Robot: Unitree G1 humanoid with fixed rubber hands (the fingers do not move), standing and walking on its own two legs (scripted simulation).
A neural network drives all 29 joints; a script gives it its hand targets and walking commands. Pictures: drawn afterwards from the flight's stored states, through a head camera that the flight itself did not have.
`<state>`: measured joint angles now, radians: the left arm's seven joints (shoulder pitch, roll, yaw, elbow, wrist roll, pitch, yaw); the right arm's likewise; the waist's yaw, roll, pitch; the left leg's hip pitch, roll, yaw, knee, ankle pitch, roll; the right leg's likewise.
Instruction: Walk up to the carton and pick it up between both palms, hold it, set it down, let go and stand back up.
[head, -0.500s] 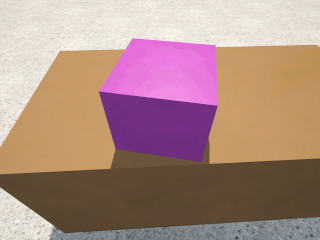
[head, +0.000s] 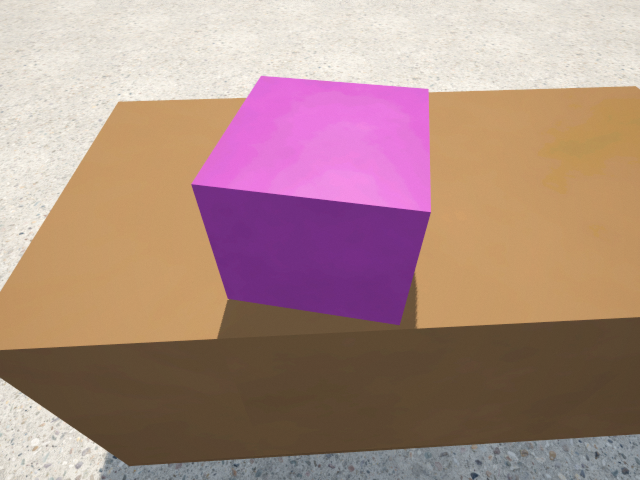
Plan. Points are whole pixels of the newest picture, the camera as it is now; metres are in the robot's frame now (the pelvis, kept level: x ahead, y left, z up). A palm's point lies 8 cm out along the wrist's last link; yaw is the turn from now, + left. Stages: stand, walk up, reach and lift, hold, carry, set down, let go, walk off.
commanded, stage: stand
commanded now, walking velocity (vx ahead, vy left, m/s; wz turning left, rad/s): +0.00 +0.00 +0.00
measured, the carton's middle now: (327, 194) +0.53 +0.00 +0.05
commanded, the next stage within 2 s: none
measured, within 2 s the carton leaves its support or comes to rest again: neither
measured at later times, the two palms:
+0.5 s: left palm out of the picture +0.03 +0.25 -0.12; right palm out of the picture +0.03 -0.26 -0.13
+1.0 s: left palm out of the picture +0.03 +0.25 -0.13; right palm out of the picture +0.03 -0.25 -0.13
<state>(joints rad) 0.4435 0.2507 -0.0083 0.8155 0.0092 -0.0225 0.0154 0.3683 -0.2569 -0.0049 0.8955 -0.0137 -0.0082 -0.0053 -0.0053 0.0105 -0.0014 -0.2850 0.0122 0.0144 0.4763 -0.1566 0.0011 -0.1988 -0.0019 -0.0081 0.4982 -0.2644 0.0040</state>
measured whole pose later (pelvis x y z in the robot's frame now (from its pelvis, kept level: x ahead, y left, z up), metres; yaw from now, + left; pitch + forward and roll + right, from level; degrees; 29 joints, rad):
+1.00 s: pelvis +0.03 +0.00 +0.00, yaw +0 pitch -1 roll +0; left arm 0.38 0.22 -0.01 0.93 0.00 -0.01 0.03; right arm 0.34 -0.22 0.01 0.97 -0.01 -0.01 -0.03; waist 0.00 0.00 0.02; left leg -0.24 0.01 0.01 0.45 -0.18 0.00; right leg -0.14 0.00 -0.01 0.43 -0.27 0.00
